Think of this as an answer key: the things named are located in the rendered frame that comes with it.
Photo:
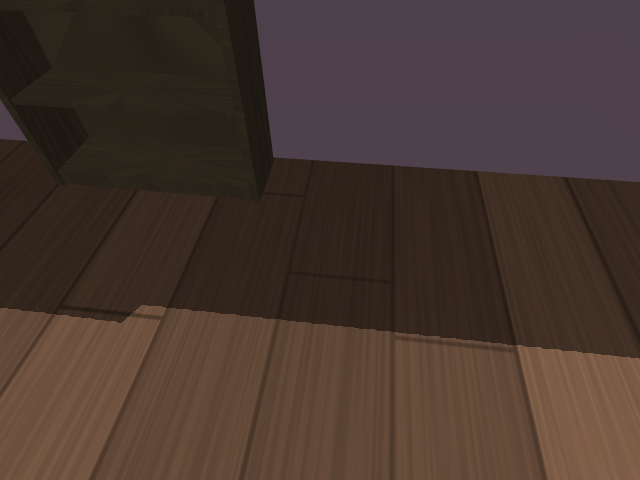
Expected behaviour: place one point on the bookshelf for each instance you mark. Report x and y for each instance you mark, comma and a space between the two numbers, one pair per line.
153, 95

